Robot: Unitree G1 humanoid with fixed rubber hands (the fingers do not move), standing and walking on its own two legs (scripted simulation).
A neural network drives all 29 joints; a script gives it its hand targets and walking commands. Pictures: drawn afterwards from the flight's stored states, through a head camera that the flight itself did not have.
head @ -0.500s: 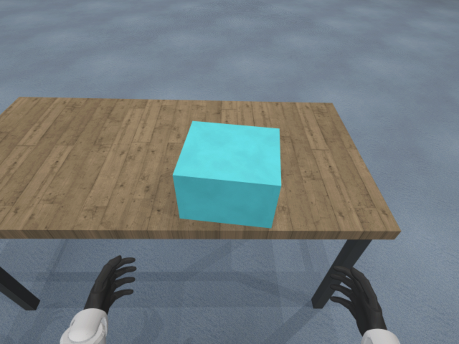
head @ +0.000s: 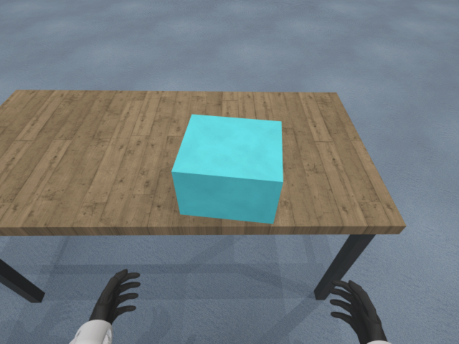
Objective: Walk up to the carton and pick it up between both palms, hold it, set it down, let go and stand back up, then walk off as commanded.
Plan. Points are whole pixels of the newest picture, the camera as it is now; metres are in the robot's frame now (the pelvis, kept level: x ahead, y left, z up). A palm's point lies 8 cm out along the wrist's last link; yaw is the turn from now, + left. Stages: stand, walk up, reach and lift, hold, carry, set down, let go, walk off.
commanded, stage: set down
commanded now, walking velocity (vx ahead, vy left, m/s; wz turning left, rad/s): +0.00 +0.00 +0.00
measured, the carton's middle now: (231, 167) +0.56 +0.01 -0.05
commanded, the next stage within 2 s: let go in 0.60 s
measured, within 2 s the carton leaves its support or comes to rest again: neither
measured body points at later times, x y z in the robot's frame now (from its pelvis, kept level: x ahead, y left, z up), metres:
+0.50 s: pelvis +0.00 +0.00 +0.00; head +0.02 +0.00 +0.45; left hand +0.19 +0.23 -0.08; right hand +0.17 -0.23 -0.07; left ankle +0.00 +0.11 -0.74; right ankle +0.03 -0.13 -0.74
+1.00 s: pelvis +0.00 +0.00 +0.00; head +0.02 +0.00 +0.45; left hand +0.18 +0.23 -0.09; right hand +0.16 -0.23 -0.09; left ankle +0.00 +0.11 -0.74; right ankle +0.03 -0.13 -0.74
